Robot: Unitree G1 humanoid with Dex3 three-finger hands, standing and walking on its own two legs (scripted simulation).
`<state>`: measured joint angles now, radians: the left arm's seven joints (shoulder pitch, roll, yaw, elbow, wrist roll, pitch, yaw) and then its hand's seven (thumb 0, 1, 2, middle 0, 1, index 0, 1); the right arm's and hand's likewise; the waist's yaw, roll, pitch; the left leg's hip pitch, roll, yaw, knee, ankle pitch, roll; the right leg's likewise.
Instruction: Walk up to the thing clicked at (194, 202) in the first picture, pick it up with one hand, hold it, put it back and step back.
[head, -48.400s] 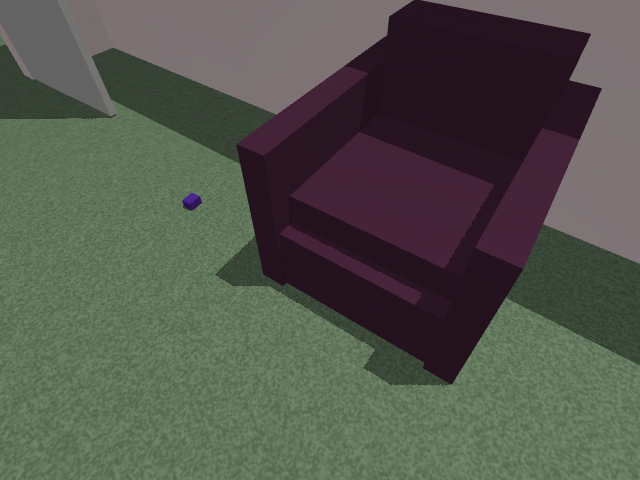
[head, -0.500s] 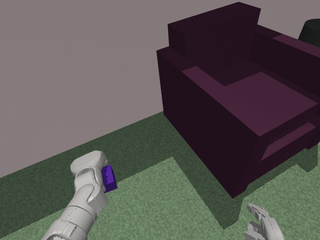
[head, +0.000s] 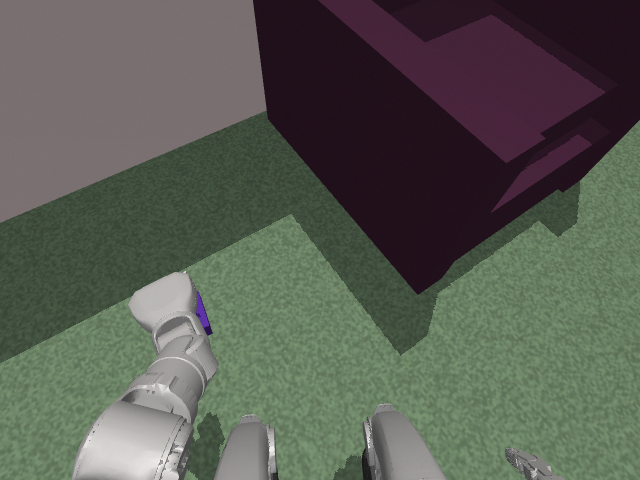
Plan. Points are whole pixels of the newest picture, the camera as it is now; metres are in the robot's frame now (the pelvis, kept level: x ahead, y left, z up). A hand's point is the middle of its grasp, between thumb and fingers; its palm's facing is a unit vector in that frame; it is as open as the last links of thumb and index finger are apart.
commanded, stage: crouch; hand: left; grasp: from above
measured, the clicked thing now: (190, 317) +0.38 +0.20 -0.17
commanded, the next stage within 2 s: lower in 1.26 s
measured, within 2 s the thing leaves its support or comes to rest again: neither
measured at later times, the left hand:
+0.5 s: hand (219, 342) +0.38 +0.19 -0.35, palm faces -0.34 -0.23 -0.91, open 8.9 cm
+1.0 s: hand (227, 353) +0.38 +0.19 -0.45, palm faces -0.39 -0.18 -0.90, open 9.1 cm
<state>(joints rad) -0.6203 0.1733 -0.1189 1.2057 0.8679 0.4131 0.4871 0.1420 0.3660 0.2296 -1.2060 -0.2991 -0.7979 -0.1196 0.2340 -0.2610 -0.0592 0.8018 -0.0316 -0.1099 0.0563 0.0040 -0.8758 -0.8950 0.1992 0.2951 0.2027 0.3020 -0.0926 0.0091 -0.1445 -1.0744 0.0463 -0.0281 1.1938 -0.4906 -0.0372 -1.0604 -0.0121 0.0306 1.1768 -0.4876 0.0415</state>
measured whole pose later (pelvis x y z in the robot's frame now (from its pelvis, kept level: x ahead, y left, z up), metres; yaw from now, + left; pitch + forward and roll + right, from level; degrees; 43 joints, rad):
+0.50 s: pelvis -0.05 +0.00 -0.20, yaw -2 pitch +35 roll -3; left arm -0.88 0.31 0.05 1.40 0.84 0.32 0.54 0.09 0.28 0.30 -1.11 -0.45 -0.76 -0.28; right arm 0.13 -0.24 -0.02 0.86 -0.13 -0.19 0.14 0.00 -0.90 -0.90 0.20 0.30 0.20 0.30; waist -0.19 0.06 -0.21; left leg -1.93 0.03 -0.10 1.95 -0.64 -0.05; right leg -1.91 0.02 0.02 1.92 -0.63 0.05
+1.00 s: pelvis -0.06 +0.00 -0.29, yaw -3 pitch +35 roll -3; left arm -0.95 0.38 0.07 1.54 0.95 0.18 0.55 0.05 0.20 0.42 -0.91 -0.43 -0.74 -0.36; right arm 0.15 -0.27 -0.02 0.88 -0.16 -0.20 0.18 0.00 -0.90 -0.90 0.20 0.30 0.20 0.30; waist -0.21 0.05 -0.15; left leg -2.18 0.01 -0.13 2.23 -0.66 -0.06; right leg -2.15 0.03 0.02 2.19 -0.65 0.06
